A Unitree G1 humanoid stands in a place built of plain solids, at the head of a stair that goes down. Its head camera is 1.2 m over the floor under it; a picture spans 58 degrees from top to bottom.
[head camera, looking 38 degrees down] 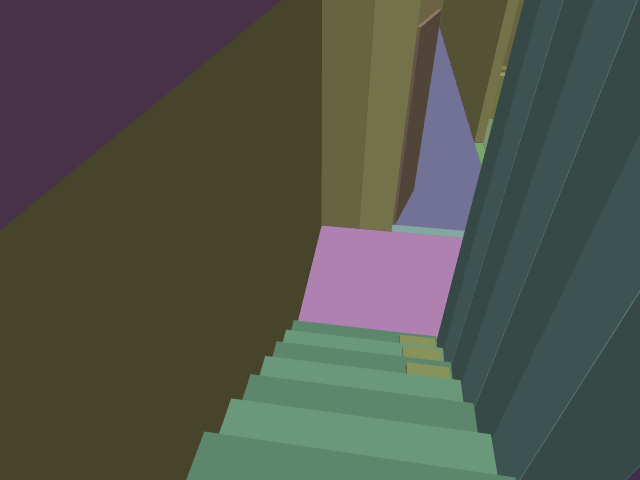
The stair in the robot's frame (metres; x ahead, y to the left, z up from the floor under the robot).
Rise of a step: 0.18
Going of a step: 0.25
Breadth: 1.11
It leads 8 degrees to the right of straight ahead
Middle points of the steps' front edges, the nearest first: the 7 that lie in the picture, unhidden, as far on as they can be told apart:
0.75 -0.12 -0.35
1.00 -0.16 -0.53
1.24 -0.19 -0.70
1.49 -0.23 -0.88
1.74 -0.27 -1.06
1.99 -0.30 -1.23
2.23 -0.34 -1.41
